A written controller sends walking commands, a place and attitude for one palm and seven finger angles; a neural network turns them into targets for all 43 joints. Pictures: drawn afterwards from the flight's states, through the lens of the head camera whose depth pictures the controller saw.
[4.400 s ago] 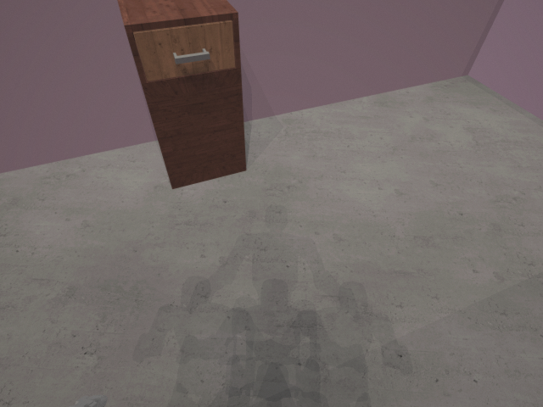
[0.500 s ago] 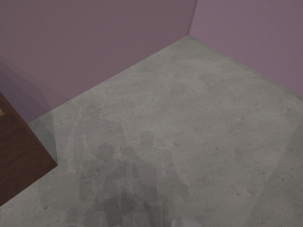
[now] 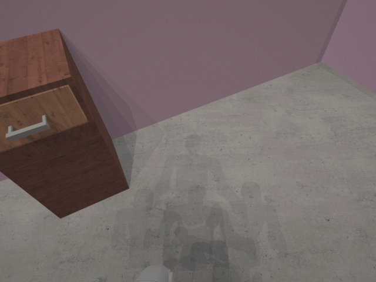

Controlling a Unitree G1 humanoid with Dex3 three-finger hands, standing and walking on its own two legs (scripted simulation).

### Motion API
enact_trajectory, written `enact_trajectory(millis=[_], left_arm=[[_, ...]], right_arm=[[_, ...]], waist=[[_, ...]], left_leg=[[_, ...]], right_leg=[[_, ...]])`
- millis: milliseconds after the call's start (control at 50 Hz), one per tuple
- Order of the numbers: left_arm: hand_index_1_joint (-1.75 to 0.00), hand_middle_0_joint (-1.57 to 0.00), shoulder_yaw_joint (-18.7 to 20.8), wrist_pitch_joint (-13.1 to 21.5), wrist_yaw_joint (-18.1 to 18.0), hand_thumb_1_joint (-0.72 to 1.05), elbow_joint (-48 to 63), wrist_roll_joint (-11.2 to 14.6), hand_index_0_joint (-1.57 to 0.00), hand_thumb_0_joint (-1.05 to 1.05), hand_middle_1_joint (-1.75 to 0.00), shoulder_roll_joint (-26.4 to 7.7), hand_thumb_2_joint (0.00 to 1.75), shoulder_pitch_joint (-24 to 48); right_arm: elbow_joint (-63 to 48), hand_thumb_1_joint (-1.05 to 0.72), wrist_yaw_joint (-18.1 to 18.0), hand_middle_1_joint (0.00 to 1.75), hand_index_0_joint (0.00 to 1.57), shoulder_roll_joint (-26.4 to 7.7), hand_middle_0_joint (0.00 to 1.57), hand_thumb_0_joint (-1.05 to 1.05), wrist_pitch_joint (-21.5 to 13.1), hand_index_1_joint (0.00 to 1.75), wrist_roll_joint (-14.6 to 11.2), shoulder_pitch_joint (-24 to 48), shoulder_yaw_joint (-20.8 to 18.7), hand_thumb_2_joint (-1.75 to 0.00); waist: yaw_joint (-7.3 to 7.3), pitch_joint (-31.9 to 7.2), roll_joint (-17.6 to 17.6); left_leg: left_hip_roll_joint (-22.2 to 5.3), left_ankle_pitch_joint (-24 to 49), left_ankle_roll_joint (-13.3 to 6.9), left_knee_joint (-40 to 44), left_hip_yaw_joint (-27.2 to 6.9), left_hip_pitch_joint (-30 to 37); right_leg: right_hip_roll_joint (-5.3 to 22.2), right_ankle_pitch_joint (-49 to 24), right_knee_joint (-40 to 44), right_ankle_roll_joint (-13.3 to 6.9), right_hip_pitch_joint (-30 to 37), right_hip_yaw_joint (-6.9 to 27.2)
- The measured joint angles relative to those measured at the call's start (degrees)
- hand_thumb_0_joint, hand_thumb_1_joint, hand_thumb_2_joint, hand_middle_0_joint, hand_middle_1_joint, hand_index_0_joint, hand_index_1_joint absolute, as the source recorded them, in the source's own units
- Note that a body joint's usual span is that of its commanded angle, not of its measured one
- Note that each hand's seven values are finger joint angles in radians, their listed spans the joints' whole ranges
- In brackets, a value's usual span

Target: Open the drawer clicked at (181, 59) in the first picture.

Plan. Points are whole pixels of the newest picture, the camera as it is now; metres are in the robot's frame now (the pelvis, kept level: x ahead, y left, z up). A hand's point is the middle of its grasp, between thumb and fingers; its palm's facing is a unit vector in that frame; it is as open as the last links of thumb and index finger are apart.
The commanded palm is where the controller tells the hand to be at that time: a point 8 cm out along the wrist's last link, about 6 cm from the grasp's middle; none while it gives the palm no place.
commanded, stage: turn to face it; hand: left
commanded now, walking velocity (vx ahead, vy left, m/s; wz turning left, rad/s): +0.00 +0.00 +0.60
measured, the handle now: (27, 127) +0.61 +0.60 -0.08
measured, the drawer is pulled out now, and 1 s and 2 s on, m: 0.00 0.00 0.00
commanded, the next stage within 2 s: take the last steps up to it in 0.72 s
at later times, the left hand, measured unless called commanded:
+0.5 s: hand out of the picture -0.03 +0.28 -0.17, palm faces +0.32 -0.91 -0.26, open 7.4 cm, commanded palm none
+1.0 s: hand out of the picture -0.08 +0.19 -0.15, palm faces +0.47 -0.85 -0.24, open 7.3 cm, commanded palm none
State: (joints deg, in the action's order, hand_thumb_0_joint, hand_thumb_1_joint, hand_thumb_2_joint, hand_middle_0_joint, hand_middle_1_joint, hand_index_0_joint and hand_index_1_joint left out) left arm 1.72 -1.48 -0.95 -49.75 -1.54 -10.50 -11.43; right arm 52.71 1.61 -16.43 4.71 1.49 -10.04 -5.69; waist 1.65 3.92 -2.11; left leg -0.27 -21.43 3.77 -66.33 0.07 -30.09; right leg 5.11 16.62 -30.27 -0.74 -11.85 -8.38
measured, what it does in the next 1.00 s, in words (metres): steps on the spot, turning left: left foot, then right foot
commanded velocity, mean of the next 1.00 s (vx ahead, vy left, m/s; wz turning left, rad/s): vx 0.06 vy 0.01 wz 0.33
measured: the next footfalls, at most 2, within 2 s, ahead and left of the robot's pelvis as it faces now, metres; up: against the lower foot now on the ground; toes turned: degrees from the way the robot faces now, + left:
left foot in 0.26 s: -0.01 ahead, +0.15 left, +0.00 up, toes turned +16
right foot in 0.70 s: +0.05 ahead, -0.08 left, +0.00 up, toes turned +16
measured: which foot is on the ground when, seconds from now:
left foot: up 0.00-0.24, down 0.26-0.70, up 0.72-1.00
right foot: down 0.00-0.26, up 0.28-0.68, down 0.70-1.00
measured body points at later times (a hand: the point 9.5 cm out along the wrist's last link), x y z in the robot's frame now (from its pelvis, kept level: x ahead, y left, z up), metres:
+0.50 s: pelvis -0.03 +0.04 +0.00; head +0.00 +0.07 +0.45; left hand -0.05 +0.32 -0.15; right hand +0.14 -0.17 -0.13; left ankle -0.05 +0.14 -0.74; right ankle +0.01 -0.11 -0.67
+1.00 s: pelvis -0.03 +0.00 +0.01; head -0.01 -0.01 +0.45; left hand -0.10 +0.23 -0.13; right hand +0.11 -0.21 -0.16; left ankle -0.12 +0.13 -0.68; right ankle +0.01 -0.09 -0.74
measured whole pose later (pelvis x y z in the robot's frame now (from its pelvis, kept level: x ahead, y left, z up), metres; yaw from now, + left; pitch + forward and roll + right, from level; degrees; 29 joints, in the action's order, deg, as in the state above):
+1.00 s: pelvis -0.03 +0.00 +0.01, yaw +26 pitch -1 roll +1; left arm 2.1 0.7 -0.5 -55.5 -1.9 -9.3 -15.3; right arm 59.2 1.2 -13.2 4.1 1.8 -14.0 -4.0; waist -0.6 2.2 -1.2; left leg -3.2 -22.3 2.8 -52.6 1.2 -20.7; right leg 4.3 14.2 -25.8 -1.2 -10.4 -9.4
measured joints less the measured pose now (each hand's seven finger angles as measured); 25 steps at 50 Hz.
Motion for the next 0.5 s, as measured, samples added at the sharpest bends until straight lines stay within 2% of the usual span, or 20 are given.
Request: enact_trajectory(millis=[80, 180, 220, 240, 260, 300, 340, 380, 440, 500], left_arm=[[-0.3, -0.2, -0.27, 0.16, 0.24, 0.9, -0.28, -0.24, -0.21, 0.01, -0.3, -0.05, 0.89, -0.92], [-0.3, -0.2, 0.24, 0.0, 0.53, 0.9, -1.04, -0.5, -0.21, 0.01, -0.3, -1.38, 0.89, -2.28], [-0.3, -0.2, 0.77, -0.26, 0.58, 0.9, -1.62, -0.43, -0.21, 0.01, -0.3, -2.37, 0.89, -2.91], [-0.3, -0.2, 1.09, -0.46, 0.62, 0.9, -1.85, -0.23, -0.21, 0.01, -0.3, -2.89, 0.89, -3.44], [-0.3, -0.2, 1.52, -0.79, 0.7, 0.9, -2.08, 0.04, -0.21, 0.01, -0.3, -3.52, 0.89, -3.84], [-0.3, -0.2, 2.2, -2.14, 0.45, 0.9, -3.07, 0.13, -0.21, 0.01, -0.3, -4.92, 0.89, -3.68], [-0.3, -0.2, 2.72, -3.19, 0.23, 0.91, -4.13, 0.22, -0.2, 0.01, -0.3, -5.66, 0.89, -3.16], [-0.3, -0.2, 3.06, -3.25, 0.44, 0.91, -4.43, 0.29, -0.2, 0.01, -0.3, -6.06, 0.89, -2.4], [-0.3, -0.19, 3.05, -2.71, 0.71, 0.91, -3.85, 0.37, -0.2, 0.01, -0.3, -6.02, 0.9, -1.36], [-0.3, -0.19, 2.78, -2.44, 0.65, 0.91, -3.18, 0.45, -0.2, 0.01, -0.3, -5.42, 0.9, -0.44]], right_arm=[[0.48, -0.91, 0.24, 0.3, 0.2, 0.47, 0.2, 0.0, 0.57, 0.3, -0.15, 0.7, 0.47, -0.9], [0.49, -0.91, 0.25, 0.3, 0.2, 1.24, 0.2, 0.0, 0.34, 0.3, -0.55, 2.66, 1.42, -0.9], [-0.06, -0.91, 0.18, 0.3, 0.2, 1.6, 0.2, 0.0, -0.3, 0.3, -0.64, 3.25, 1.84, -0.9], [-0.51, -0.91, 0.22, 0.3, 0.2, 1.62, 0.2, 0.0, -0.8, 0.3, -0.64, 3.34, 2.04, -0.9], [-0.86, -0.91, 0.2, 0.3, 0.2, 1.76, 0.2, 0.0, -1.46, 0.3, -0.52, 3.53, 2.12, -0.9], [-1.14, -0.91, -0.01, 0.3, 0.2, 2.65, 0.2, 0.0, -2.49, 0.3, -0.52, 4.1, 2.49, -0.9], [-1.35, -0.91, -0.58, 0.3, 0.2, 3.33, 0.2, 0.0, -3.1, 0.3, -0.41, 3.69, 2.88, -0.9], [-1.21, -0.91, -1.07, 0.3, 0.2, 3.85, 0.2, 0.0, -3.19, 0.3, -0.31, 3.12, 3.22, -0.9], [-0.67, -0.91, -1.34, 0.3, 0.2, 4.25, 0.2, 0.0, -3.1, 0.3, -0.34, 2.27, 3.6, -0.9], [-0.16, -0.9, -1.42, 0.3, 0.2, 4.52, 0.2, 0.0, -2.95, 0.3, -0.29, 1.43, 3.65, -0.9]], waist=[[-0.77, 0.83, 1.36], [-2.49, 1.86, 2.87], [-2.91, 1.95, 3.54], [-3.0, 1.73, 3.7], [-3.06, 1.61, 4.11], [-3.64, 2.18, 5.35], [-3.49, 1.95, 5.1], [-3.28, 1.79, 4.77], [-3.16, 1.51, 4.22], [-2.68, 1.05, 3.54]], left_leg=[[-1.9, -1.76, 0.71, 5.98, 1.56, 3.35], [-2.37, -4.42, 0.06, 17.93, 3.77, 9.12], [-2.09, -2.36, -0.49, 24.89, 4.93, 12.24], [-1.98, 1.08, -0.95, 29.92, 5.45, 14.38], [-1.64, 4.57, -2.41, 32.21, 5.4, 15.03], [-0.83, 3.1, -4.69, 30.23, 5.29, 14.24], [-0.81, 2.16, -5.53, 30.74, 4.21, 14.41], [-0.53, 3.47, -5.41, 33.13, 3.01, 15.28], [0.17, 5.94, -5.74, 36.66, 1.58, 16.46], [0.83, 7.39, -5.88, 38.68, 0.35, 17.0]], right_leg=[[1.98, 0.02, 0.09, 0.22, 0.3, -2.97], [4.34, 0.75, -2.06, 1.28, -1.19, -6.12], [5.44, 1.55, -3.97, 2.1, -2.14, -7.39], [6.01, 2.33, -5.69, 2.65, -2.93, -7.96], [6.75, 3.21, -8.57, 3.29, -4.38, -7.59], [6.1, 11.44, -17.97, 4.69, -8.37, -2.41], [3.99, 13.2, -26.58, 5.36, -11.9, 1.44], [2.73, 10.57, -31.27, 5.8, -14.15, 3.56], [1.73, 7.3, -32.11, 6.31, -15.37, 5.26], [0.82, 6.82, -28.9, 6.55, -14.59, 6.1]])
